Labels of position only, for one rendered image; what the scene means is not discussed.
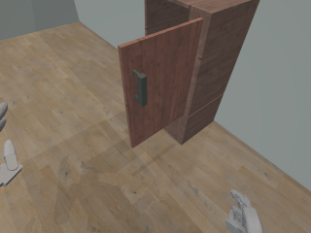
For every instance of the handle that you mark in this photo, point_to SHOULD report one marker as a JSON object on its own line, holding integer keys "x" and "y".
{"x": 142, "y": 88}

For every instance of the robot right hand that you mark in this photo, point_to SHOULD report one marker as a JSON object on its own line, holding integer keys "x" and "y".
{"x": 248, "y": 219}

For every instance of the cupboard door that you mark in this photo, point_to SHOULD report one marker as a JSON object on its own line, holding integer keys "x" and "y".
{"x": 167, "y": 58}

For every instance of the robot left hand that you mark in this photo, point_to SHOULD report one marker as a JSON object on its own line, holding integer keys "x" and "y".
{"x": 10, "y": 168}

